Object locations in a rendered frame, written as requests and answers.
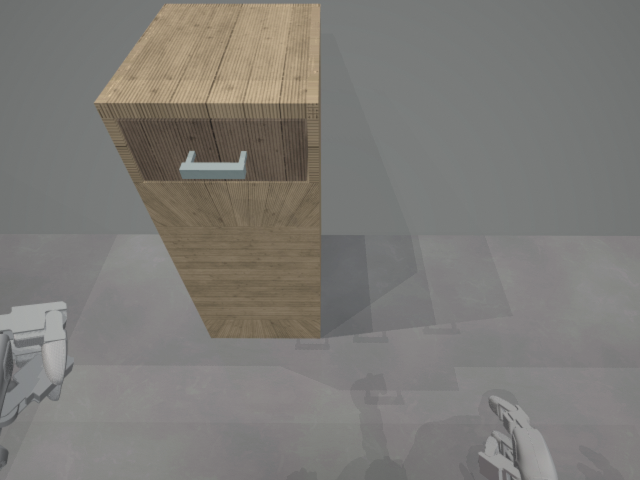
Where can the drawer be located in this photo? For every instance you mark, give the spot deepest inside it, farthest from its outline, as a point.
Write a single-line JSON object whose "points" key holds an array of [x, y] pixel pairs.
{"points": [[277, 148]]}

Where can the right robot hand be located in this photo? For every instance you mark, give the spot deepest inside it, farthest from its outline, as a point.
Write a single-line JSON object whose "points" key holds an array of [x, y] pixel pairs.
{"points": [[524, 457]]}

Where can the handle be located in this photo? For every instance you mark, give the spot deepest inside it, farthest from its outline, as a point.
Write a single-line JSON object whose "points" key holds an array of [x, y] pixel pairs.
{"points": [[198, 170]]}

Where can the cabinet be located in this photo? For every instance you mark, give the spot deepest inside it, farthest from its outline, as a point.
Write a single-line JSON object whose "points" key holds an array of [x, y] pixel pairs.
{"points": [[248, 252]]}

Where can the left robot hand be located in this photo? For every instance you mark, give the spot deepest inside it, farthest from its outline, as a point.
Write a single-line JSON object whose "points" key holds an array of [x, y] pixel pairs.
{"points": [[35, 337]]}

